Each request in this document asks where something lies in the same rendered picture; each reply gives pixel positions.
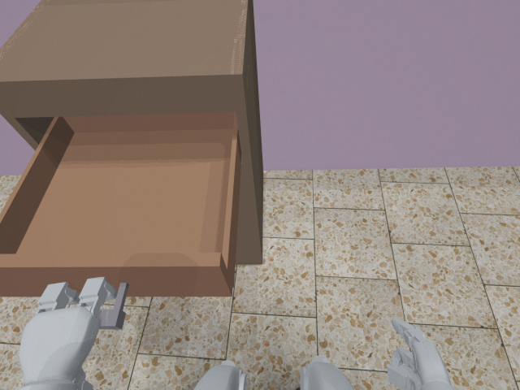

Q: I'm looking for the left robot hand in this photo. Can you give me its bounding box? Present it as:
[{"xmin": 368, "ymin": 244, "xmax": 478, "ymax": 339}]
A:
[{"xmin": 19, "ymin": 277, "xmax": 118, "ymax": 390}]

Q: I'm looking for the robot right thigh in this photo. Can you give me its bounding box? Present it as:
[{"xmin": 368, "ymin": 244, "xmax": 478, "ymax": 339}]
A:
[{"xmin": 300, "ymin": 362, "xmax": 354, "ymax": 390}]

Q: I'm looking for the handle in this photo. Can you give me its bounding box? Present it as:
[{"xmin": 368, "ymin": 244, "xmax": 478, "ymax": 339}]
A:
[{"xmin": 56, "ymin": 283, "xmax": 129, "ymax": 330}]

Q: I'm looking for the cabinet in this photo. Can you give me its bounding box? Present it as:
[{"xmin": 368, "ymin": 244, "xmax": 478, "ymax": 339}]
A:
[{"xmin": 0, "ymin": 0, "xmax": 263, "ymax": 265}]

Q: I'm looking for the drawer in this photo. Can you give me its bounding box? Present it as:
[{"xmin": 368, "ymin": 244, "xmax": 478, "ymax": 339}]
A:
[{"xmin": 0, "ymin": 112, "xmax": 241, "ymax": 297}]

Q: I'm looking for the right robot hand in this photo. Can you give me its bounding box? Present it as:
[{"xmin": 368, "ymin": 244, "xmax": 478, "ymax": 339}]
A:
[{"xmin": 387, "ymin": 318, "xmax": 452, "ymax": 390}]

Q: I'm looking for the robot right shin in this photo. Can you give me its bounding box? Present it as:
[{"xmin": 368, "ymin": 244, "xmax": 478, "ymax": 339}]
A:
[{"xmin": 310, "ymin": 356, "xmax": 329, "ymax": 364}]

